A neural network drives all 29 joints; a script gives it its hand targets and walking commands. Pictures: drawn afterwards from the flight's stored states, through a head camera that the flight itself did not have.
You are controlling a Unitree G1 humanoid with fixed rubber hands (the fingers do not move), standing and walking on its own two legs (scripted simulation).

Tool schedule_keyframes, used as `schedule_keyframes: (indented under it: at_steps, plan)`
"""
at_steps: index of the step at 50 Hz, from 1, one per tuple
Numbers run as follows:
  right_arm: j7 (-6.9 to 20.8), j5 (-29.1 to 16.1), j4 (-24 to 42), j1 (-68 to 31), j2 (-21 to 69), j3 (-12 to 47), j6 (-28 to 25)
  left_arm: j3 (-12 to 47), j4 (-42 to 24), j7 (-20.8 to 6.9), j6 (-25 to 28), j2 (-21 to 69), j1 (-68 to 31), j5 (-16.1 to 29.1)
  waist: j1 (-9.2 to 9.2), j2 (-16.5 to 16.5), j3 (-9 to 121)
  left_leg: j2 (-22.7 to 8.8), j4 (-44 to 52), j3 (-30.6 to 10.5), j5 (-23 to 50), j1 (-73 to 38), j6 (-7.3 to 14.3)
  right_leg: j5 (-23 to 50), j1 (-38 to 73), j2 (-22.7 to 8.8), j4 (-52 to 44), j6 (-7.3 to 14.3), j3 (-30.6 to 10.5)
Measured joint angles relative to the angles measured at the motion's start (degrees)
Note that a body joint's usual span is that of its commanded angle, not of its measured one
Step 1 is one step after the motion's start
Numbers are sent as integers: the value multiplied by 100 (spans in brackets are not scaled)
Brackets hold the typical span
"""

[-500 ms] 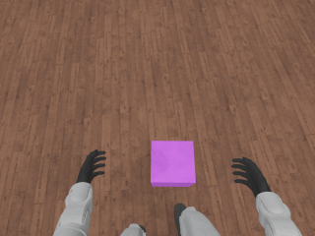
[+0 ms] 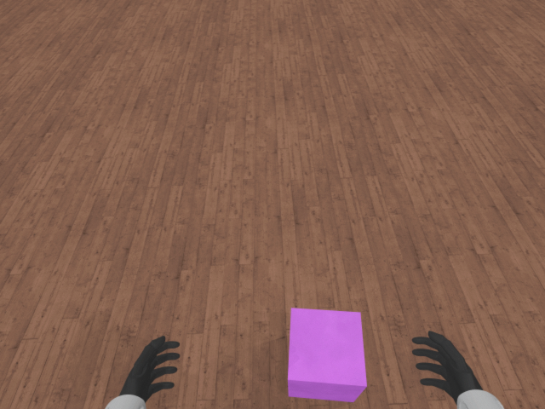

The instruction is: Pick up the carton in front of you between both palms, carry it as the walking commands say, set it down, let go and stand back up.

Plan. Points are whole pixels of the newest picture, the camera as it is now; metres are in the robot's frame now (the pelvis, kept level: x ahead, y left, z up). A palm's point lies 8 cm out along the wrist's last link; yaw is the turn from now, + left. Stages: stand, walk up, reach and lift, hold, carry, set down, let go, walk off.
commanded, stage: let go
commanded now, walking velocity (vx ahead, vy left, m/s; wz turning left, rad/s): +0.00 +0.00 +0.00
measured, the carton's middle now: (323, 356) +0.36 -0.10 -0.65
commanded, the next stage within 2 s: stand in 0.20 s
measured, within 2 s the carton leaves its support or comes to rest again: neither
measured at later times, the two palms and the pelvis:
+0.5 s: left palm out of the picture +0.13 +0.27 -0.08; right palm out of the picture +0.14 -0.30 -0.10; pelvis +0.01 -0.02 -0.01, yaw +1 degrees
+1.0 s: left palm out of the picture +0.11 +0.27 -0.09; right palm out of the picture +0.12 -0.32 -0.10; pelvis +0.01 -0.03 +0.00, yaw +2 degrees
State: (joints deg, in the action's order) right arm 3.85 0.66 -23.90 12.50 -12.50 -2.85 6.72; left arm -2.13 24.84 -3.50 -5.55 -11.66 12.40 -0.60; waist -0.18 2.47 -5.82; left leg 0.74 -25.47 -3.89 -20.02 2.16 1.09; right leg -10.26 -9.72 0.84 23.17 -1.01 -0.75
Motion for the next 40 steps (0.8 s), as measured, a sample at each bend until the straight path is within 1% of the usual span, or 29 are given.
schedule_keyframes:
  at_steps: [2,6,10,14,20,28,40]
  plan:
    - [1,8,10,6,6,-7,33,-7,-8,-3,-41,22,-28,-21,3,-12,-19,-10,8,0,-5,-36,-9,-10,30,9,2,8,1]
    - [-135,83,105,14,-52,5,320,26,141,118,67,36,-16,15,15,-33,61,-36,-112,36,-80,38,-43,-97,-86,44,174,35,-27]
    - [-237,44,108,38,-122,23,445,71,198,193,96,32,12,41,27,-39,174,-63,-207,61,-144,120,-72,-174,-207,78,324,62,-46]
    - [-425,125,-455,-9,-320,37,11,77,825,353,248,-174,-136,-161,30,-43,424,-22,-396,25,-213,416,-103,-308,-538,38,615,74,-12]
    - [-460,186,-1015,58,-622,-21,-375,-76,1487,405,396,-539,-143,-205,1,32,542,-6,-481,-27,-275,535,-124,-440,-686,19,800,111,39]
    - [-509,182,-1494,75,-755,56,-542,-50,1977,456,502,-687,-211,-179,-18,71,522,-14,-356,-101,-241,434,-160,-489,-608,11,780,158,111]
    - [-549,145,-1968,55,-829,179,-621,10,2459,456,559,-684,-382,-123,-14,25,492,-52,-163,-184,-154,253,-198,-439,-408,27,608,204,196]
